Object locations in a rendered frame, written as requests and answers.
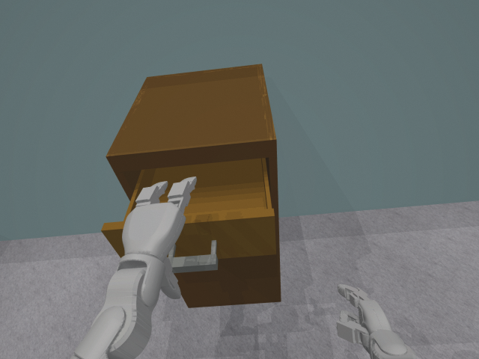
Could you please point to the robot right forearm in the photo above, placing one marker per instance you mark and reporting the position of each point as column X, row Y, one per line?
column 385, row 344

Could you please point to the handle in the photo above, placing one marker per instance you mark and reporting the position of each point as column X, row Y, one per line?
column 194, row 263

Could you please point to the cabinet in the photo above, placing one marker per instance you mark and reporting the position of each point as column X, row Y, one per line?
column 202, row 117

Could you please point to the left robot hand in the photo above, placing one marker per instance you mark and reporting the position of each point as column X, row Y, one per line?
column 153, row 227

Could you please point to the robot left forearm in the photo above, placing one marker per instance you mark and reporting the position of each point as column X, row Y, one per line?
column 123, row 327

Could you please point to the right robot hand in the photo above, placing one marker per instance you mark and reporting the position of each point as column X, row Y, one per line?
column 357, row 329

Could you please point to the drawer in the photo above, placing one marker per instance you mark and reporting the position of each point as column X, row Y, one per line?
column 230, row 204

